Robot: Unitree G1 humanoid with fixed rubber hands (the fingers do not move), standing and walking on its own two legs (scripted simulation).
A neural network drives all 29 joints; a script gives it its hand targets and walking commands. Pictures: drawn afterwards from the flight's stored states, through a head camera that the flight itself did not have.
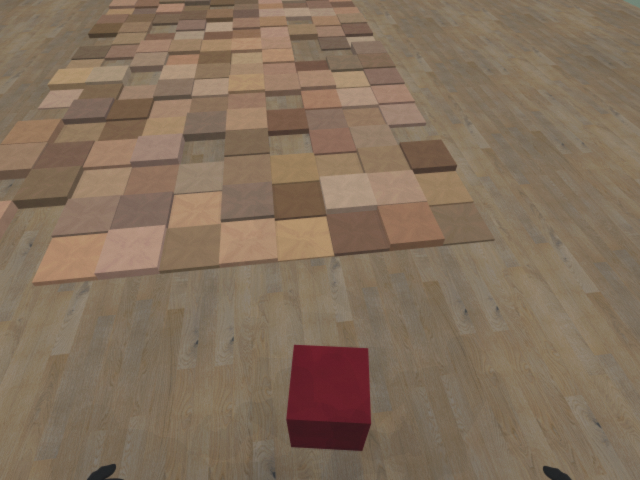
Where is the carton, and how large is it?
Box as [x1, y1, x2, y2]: [286, 345, 370, 450]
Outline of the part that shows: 294,345 286,417 291,446 361,450 370,425 367,348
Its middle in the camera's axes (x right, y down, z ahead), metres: +0.02 +0.47 +1.11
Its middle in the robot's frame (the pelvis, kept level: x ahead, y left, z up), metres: +0.46 -0.01 -0.66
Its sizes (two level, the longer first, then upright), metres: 0.210 0.200 0.250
